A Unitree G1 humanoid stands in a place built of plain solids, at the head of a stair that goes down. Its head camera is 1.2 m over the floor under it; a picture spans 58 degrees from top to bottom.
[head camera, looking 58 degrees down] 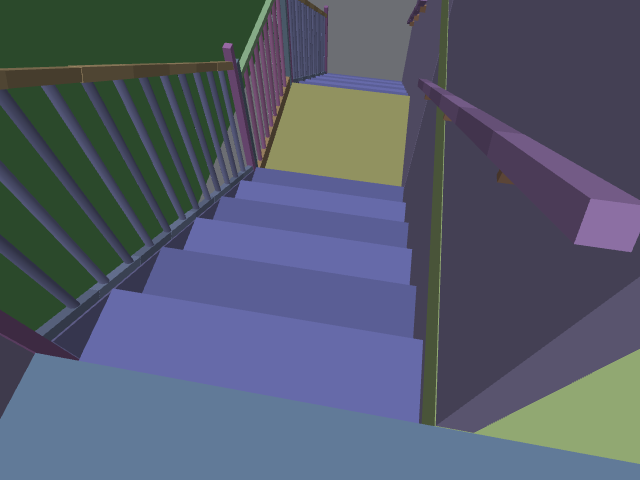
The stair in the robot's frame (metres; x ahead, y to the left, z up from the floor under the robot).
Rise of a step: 0.21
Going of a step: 0.31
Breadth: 1.11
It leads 10 degrees to the right of straight ahead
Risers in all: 7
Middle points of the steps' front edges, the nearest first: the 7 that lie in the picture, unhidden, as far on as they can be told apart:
0.28 0.25 0.00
0.58 0.20 -0.21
0.89 0.15 -0.42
1.19 0.09 -0.64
1.49 0.04 -0.85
1.80 -0.01 -1.06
2.10 -0.07 -1.27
